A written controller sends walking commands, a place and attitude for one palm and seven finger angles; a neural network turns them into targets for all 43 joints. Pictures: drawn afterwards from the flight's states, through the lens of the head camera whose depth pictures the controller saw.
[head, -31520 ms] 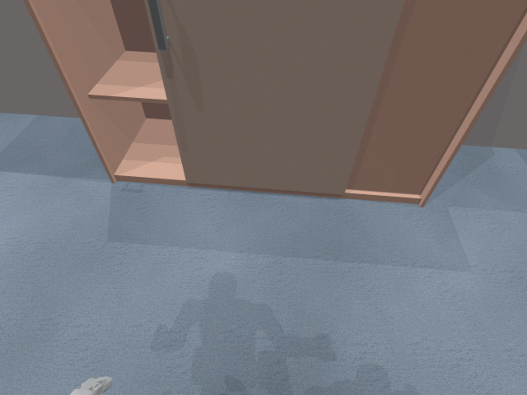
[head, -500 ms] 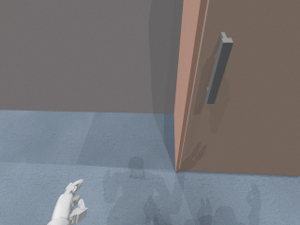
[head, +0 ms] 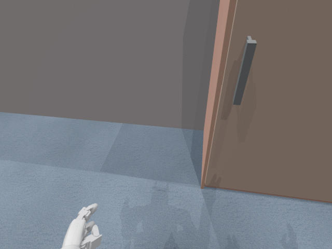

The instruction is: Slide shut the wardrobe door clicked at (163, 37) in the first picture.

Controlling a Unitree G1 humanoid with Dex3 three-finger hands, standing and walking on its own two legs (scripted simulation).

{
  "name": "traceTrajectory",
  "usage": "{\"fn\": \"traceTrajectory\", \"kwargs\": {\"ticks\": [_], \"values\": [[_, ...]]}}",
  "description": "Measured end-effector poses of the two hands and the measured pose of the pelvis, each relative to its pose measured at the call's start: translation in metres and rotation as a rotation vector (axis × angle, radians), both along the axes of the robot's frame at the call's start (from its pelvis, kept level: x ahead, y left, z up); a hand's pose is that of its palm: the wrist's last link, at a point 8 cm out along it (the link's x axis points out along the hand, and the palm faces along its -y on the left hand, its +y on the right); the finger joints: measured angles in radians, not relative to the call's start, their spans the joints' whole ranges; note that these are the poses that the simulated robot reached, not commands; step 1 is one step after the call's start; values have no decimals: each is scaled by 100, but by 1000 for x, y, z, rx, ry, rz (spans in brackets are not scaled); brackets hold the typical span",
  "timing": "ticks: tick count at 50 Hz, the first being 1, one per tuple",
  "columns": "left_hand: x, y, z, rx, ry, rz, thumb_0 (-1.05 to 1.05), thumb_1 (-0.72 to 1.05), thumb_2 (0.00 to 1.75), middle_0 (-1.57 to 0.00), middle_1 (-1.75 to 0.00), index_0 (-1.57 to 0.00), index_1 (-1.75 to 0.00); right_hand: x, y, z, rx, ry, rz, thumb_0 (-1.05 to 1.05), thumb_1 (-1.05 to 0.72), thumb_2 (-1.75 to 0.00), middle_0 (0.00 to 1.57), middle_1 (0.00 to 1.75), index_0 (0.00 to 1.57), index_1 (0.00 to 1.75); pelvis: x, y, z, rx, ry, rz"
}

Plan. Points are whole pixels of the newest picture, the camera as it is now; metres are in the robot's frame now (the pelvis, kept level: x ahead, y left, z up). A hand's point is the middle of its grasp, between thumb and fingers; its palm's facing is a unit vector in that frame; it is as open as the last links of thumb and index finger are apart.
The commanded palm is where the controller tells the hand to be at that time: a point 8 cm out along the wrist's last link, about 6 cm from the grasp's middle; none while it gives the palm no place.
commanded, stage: stop stepping back and stand still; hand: right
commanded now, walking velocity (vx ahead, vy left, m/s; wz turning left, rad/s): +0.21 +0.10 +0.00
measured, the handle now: (242, 72) +0.66 -0.22 +0.12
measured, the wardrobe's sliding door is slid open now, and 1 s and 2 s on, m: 0.00 0.00 0.00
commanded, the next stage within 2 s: let the arm hang, fingers relaxed in 1.34 s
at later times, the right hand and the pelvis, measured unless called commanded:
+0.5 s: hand out of the picture +0.09 -0.29 +0.18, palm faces +0.48 +0.80 -0.37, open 7.4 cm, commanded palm +0.03 -0.33 +0.19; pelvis -0.10 -0.03 +0.01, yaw -3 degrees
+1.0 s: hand out of the picture +0.11 -0.33 +0.18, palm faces +0.52 +0.73 -0.44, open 7.4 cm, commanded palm +0.03 -0.37 +0.19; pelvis -0.08 -0.05 +0.00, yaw -5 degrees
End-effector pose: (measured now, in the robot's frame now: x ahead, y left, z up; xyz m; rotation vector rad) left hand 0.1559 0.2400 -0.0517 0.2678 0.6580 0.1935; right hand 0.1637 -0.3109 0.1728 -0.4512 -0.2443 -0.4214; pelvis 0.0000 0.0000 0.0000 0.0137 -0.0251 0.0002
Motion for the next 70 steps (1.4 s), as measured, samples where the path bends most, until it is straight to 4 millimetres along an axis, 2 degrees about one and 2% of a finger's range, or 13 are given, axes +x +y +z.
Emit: {"fn": "traceTrajectory", "kwargs": {"ticks": [3,7,11,18,23,29,33,41,45,53,58,64,70], "values": [[-27,-1,2,-3,12,0,1,90,90,-20,-30,-20,-30,-21,3,0,3,42,-2,1,-89,-90,21,30,21,30,-19,0,6,10,-9,-36],[-59,-2,-3,-3,90,-16,1,90,90,-20,-30,-20,-30,-66,7,16,-49,30,6,2,-89,-89,21,30,21,30,-40,-2,10,4,0,-59],[-84,-4,-7,26,151,-15,1,90,90,-20,-30,-20,-30,-99,-7,30,-98,-50,-30,1,-89,-89,21,30,21,30,-54,-11,11,-12,7,-30],[-103,-29,-23,20,99,7,1,90,90,-20,-30,-20,-30,-103,-51,1,-8,-83,-143,1,-89,-90,20,30,21,30,-86,-36,-6,10,-38,-49],[-113,-59,-16,-80,74,-36,1,90,90,-20,-30,-20,-30,-109,-32,4,7,-28,-68,2,-90,-90,20,30,20,30,-94,-32,5,11,-42,-45],[-105,-67,-24,-119,84,-100,1,90,90,-21,-30,-21,-30,-128,-6,32,-138,-44,-4,1,-89,-90,21,30,21,30,-101,-21,1,-6,3,-47],[-100,-56,-26,-86,131,-105,1,90,90,-21,-30,-21,-30,-134,-22,31,-121,-17,-71,1,-89,-89,21,30,21,30,-105,-24,7,-8,-6,-63],[-89,-40,-16,38,106,-68,1,90,90,-21,-30,-20,-30,-131,-52,-2,9,45,-150,1,-89,-90,21,30,21,30,-92,-47,3,11,-1,-87],[-77,-50,-11,46,88,-64,1,90,90,-20,-30,-20,-30,-117,-55,-2,2,6,-113,1,-89,-90,21,30,21,30,-89,-53,0,-9,-14,-79],[-52,-90,-16,-86,56,-118,1,90,90,-20,-30,-20,-30,-100,-55,33,-139,-16,-74,1,-89,-90,21,30,21,30,-74,-57,6,12,23,-85],[-45,-102,-20,-123,71,-104,1,90,90,-21,-30,-21,-30,-94,-64,19,-99,65,-87,1,-89,-90,21,30,21,30,-65,-64,8,9,34,-73],[-44,-101,-17,-97,82,-102,1,90,90,-21,-30,-21,-30,-93,-70,-2,-19,129,-109,1,-89,-89,21,30,21,30,-64,-68,9,9,32,-74],[-44,-95,-9,-54,69,-102,1,90,90,-20,-30,-20,-30,-95,-65,8,-22,66,-81,1,-89,-89,21,30,21,30,-67,-69,10,13,29,-78]]}}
